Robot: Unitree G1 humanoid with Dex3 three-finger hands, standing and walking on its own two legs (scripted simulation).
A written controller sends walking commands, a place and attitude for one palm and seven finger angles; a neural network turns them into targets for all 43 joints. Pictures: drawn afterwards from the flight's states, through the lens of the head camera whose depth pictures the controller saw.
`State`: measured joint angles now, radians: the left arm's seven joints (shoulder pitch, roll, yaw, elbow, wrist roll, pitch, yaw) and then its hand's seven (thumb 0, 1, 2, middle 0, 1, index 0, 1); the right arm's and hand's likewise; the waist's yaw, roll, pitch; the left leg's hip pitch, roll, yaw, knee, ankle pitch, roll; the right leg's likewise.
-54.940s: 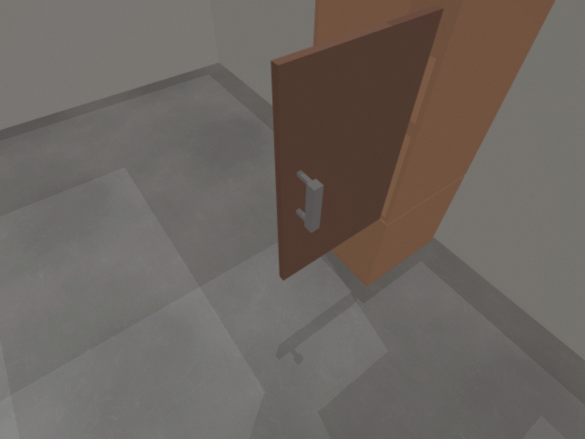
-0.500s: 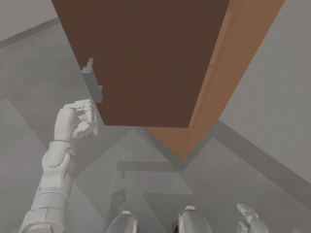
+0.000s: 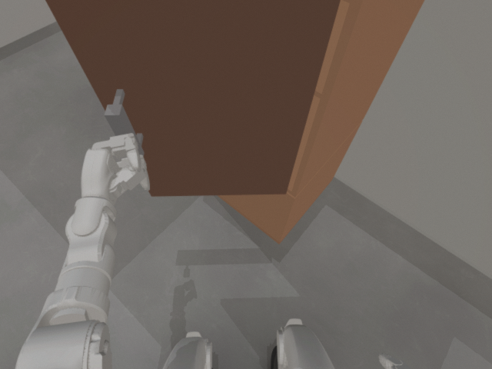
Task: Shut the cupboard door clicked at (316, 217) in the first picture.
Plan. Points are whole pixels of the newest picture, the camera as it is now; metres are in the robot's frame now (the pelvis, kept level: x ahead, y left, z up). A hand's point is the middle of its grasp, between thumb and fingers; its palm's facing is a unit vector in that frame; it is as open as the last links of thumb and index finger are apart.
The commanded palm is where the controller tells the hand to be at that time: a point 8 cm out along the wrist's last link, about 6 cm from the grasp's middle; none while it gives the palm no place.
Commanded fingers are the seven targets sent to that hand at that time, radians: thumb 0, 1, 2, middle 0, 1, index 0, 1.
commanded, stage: bring the fist close to the handle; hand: left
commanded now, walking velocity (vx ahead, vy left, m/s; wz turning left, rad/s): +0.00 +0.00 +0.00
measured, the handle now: (128, 127) +0.51 +0.20 +0.05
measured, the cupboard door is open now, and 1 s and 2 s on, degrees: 42 32 21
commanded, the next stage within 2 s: push the door shut along its arc in 0.12 s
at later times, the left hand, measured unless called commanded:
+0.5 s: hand (142, 157) +0.44 +0.17 +0.05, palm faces -0.08 -1.00 -0.03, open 3.1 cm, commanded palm +0.43 +0.21 +0.05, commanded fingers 0.00 0.90 0.90 -1.30 -1.50 -1.30 -1.50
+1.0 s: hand (150, 133) +0.50 +0.16 +0.05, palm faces -0.19 -0.98 -0.03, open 3.1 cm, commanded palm +0.50 +0.19 +0.05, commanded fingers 0.00 0.90 0.90 -1.30 -1.50 -1.30 -1.50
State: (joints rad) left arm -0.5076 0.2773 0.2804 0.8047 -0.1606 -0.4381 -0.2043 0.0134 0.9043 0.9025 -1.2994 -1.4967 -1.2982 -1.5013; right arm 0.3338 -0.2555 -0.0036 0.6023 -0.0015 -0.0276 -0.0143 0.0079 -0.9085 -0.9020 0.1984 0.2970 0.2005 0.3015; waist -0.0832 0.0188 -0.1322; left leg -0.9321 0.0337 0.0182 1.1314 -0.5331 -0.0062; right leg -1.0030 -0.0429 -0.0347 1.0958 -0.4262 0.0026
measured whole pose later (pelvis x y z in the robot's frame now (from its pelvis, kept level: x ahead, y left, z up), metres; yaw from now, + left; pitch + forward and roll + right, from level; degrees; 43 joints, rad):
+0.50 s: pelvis -0.01 +0.00 -0.01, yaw +1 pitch +20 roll -1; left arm -0.70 0.34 0.28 0.99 -0.14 -0.46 -0.27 0.01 0.90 0.90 -1.31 -1.50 -1.30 -1.50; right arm 0.28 -0.26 0.01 0.61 0.00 -0.03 -0.02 0.01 -0.91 -0.90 0.20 0.30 0.20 0.30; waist -0.10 0.01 -0.13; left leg -0.99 0.03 0.00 1.18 -0.54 0.00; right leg -1.05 -0.05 -0.05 1.13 -0.43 0.00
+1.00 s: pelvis -0.02 +0.01 -0.02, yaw +1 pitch +24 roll -3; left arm -0.98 0.49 0.28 1.19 -0.12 -0.38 -0.36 0.01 0.90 0.90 -1.30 -1.50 -1.33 -1.50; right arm 0.36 -0.28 0.03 0.65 -0.01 -0.03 -0.02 0.01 -0.91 -0.90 0.20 0.30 0.20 0.30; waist -0.18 0.03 -0.12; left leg -1.14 0.03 -0.03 1.25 -0.53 0.00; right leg -1.17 -0.05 -0.07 1.16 -0.41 0.01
